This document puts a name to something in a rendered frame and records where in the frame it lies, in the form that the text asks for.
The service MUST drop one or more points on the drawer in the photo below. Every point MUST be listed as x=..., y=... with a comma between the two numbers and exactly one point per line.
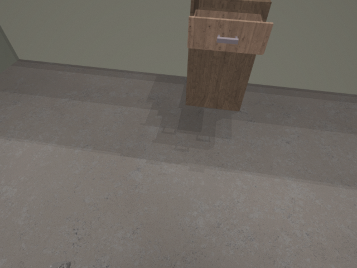
x=205, y=26

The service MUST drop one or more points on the handle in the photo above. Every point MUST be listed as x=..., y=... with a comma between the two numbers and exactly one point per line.
x=227, y=40

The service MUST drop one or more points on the cabinet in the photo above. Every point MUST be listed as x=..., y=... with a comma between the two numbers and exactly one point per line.
x=218, y=79

